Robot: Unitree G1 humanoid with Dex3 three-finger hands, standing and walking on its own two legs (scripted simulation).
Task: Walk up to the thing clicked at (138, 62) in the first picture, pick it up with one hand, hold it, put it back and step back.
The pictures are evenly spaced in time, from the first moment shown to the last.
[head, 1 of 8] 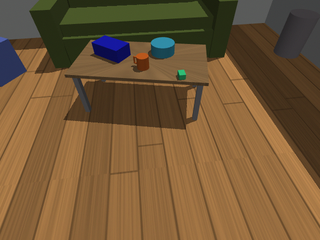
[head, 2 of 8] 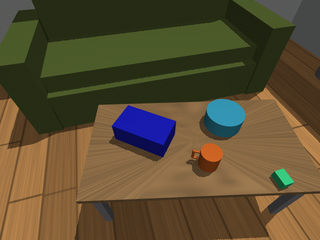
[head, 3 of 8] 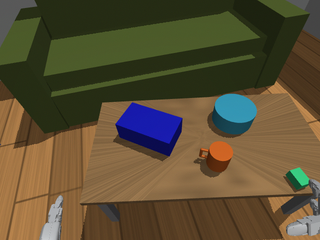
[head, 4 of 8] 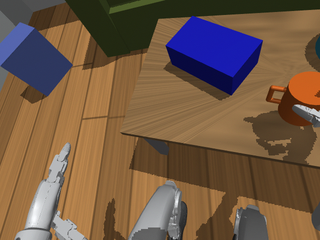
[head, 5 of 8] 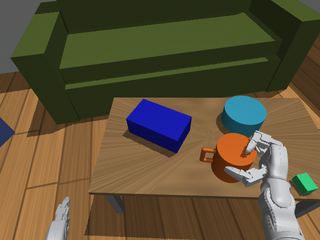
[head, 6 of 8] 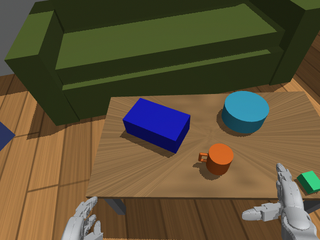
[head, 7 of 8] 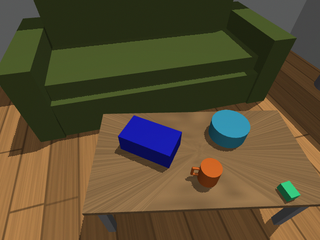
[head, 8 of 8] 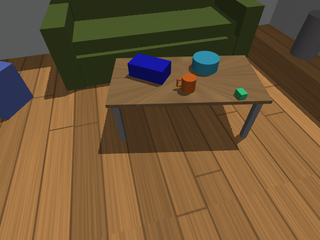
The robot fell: no
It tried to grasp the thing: yes
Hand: right
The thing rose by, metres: 0.29
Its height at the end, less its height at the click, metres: +0.00
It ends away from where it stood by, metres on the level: 0.04
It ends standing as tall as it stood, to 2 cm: yes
